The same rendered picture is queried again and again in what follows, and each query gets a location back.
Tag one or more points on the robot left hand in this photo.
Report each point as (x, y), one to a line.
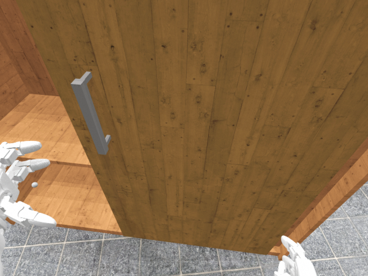
(19, 212)

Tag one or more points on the handle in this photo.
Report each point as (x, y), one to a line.
(86, 105)

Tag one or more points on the robot right hand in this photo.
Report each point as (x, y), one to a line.
(299, 265)

